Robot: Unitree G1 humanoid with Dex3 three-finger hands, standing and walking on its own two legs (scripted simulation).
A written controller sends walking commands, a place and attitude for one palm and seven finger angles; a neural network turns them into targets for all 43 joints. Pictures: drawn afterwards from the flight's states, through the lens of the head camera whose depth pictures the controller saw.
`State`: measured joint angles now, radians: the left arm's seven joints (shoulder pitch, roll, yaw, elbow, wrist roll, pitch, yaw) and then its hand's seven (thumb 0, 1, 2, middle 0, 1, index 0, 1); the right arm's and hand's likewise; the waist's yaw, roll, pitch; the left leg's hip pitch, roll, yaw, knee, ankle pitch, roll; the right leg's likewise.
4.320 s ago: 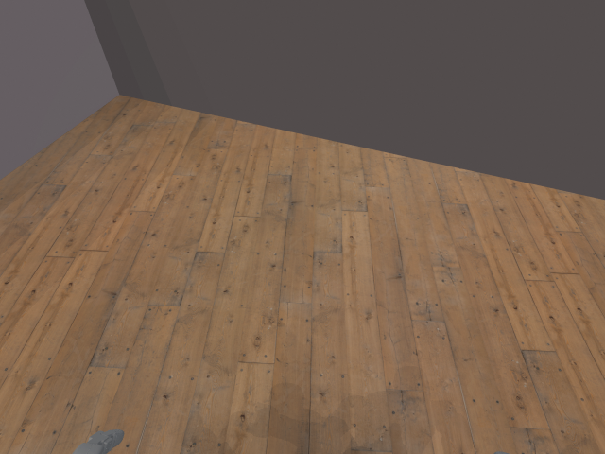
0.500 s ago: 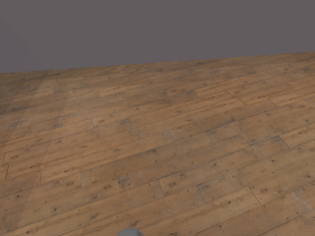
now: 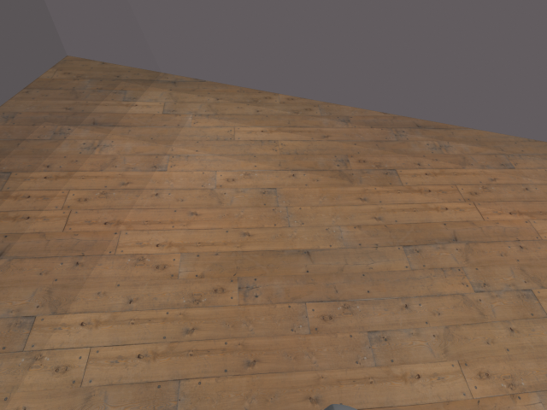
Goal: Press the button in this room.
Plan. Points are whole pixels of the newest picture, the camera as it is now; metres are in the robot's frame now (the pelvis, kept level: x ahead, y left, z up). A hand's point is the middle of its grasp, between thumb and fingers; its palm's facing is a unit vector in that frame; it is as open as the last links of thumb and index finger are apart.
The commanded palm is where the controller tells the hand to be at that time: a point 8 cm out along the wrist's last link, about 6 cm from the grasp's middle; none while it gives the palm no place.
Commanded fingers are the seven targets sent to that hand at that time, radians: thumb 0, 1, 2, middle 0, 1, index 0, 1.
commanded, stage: turn or walk to find it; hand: left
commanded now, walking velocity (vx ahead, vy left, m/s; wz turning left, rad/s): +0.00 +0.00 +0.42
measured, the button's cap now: out of the picture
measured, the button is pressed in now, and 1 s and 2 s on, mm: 0 0 0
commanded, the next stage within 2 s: none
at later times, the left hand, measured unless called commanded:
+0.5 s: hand out of the picture +0.01 +0.14 -0.15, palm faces +0.24 -0.93 -0.27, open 7.4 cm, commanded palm none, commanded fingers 0.00 0.90 0.90 -0.20 -0.30 -0.20 -0.30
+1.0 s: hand out of the picture -0.14 +0.20 -0.18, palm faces +0.48 -0.84 -0.24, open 7.4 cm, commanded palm none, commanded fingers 0.00 0.90 0.90 -0.20 -0.30 -0.20 -0.30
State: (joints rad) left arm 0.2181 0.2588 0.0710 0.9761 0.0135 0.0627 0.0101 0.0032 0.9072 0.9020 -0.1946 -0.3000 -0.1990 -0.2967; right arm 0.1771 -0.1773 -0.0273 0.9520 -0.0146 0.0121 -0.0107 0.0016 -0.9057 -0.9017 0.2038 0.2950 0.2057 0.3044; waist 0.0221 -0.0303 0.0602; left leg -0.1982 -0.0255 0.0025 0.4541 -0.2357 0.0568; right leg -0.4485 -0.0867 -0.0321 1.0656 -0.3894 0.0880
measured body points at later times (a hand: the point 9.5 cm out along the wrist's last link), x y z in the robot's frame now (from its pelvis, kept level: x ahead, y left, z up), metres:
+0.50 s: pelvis -0.04 -0.06 +0.00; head -0.02 -0.09 +0.45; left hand +0.00 +0.19 -0.12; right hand +0.03 -0.32 -0.17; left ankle -0.09 +0.09 -0.65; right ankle -0.01 -0.15 -0.74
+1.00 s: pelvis -0.08 -0.02 +0.00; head -0.08 +0.01 +0.45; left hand -0.16 +0.24 -0.16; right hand +0.11 -0.19 -0.13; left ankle -0.12 +0.07 -0.74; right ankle -0.03 -0.16 -0.67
